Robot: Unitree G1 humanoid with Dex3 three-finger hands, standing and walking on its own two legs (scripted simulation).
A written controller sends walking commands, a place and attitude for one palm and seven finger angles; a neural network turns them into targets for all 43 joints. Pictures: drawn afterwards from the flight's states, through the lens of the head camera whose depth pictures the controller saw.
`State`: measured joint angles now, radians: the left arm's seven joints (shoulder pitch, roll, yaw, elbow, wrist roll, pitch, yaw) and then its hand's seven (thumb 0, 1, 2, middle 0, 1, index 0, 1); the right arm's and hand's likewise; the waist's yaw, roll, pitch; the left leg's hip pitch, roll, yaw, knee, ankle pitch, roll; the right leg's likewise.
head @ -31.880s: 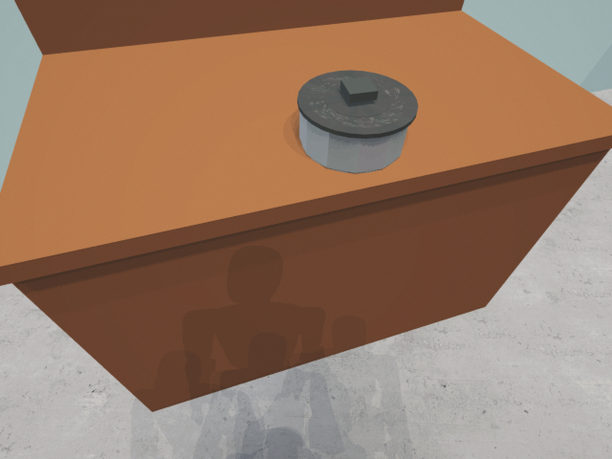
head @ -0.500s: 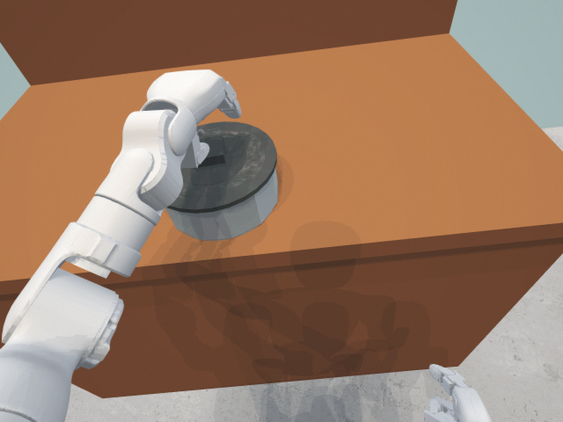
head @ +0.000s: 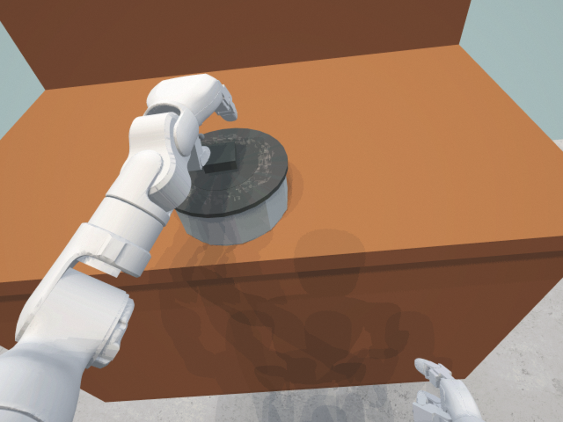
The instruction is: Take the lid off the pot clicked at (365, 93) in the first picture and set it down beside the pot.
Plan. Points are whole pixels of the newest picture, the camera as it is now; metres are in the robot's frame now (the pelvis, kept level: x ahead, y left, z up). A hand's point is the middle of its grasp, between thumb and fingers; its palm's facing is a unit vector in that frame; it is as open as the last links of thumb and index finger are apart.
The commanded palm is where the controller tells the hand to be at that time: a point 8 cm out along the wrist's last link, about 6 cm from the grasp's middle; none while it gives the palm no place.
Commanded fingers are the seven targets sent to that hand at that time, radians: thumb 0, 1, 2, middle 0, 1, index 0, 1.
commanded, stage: move the open hand above the knob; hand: left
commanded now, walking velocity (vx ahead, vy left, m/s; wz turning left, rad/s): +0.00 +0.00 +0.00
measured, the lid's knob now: (220, 157) +0.47 +0.11 +0.15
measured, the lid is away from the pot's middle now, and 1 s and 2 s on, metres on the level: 0.00 0.00 0.00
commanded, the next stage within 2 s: none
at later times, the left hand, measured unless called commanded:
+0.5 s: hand (204, 118) +0.44 +0.11 +0.24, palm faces -0.02 -0.06 -1.00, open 9.8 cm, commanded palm +0.40 +0.12 +0.28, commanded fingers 0.00 -0.37 1.71 -0.89 -0.08 -0.89 -0.08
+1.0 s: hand (209, 149) +0.42 +0.11 +0.20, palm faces -0.11 -0.04 -0.99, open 9.8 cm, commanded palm +0.40 +0.12 +0.28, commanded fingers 0.00 -0.37 1.71 -0.89 -0.08 -0.89 -0.08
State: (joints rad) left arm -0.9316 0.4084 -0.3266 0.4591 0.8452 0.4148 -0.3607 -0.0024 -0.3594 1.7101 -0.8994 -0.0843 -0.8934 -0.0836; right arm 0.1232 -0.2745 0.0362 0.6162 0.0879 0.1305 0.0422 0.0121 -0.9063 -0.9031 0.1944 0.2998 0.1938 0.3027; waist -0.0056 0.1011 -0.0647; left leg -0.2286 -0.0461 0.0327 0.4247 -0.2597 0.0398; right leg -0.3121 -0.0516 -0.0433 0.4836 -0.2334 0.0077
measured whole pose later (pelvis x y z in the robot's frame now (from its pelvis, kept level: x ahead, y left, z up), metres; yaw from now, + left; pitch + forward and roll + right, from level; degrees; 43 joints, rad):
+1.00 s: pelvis -0.01 -0.01 +0.00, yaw +0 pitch +2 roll +1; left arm -0.90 0.42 -0.36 0.40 0.83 0.39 -0.38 0.00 -0.36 1.71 -0.90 -0.09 -0.90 -0.08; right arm 0.10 -0.28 0.04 0.63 0.09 0.12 0.01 0.01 -0.91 -0.90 0.19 0.30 0.19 0.30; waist 0.00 0.10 -0.04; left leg -0.21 -0.04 0.02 0.43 -0.26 0.03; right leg -0.29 -0.04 -0.06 0.49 -0.23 -0.01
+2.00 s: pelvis -0.01 +0.00 +0.00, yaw +0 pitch +2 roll +1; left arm -0.91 0.43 -0.40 0.35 0.83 0.38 -0.36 0.00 -0.36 1.71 -0.91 -0.09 -0.90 -0.09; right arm 0.08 -0.27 0.04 0.64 0.08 0.09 0.00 0.01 -0.91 -0.90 0.19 0.30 0.19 0.30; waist 0.00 0.10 -0.03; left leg -0.21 -0.04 0.02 0.44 -0.26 0.04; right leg -0.28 -0.05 -0.05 0.48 -0.23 0.00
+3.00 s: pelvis +0.00 -0.01 +0.00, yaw +0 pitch +3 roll +1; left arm -0.91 0.38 -0.35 0.55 0.83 0.43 -0.34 0.00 -0.36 1.71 -0.89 -0.08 -0.81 -0.05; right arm 0.13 -0.28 0.03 0.64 0.09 0.13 0.01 0.01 -0.91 -0.90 0.19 0.30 0.19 0.30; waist -0.03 0.09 -0.05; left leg -0.23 -0.03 0.02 0.44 -0.27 0.03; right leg -0.30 -0.04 -0.05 0.48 -0.23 0.00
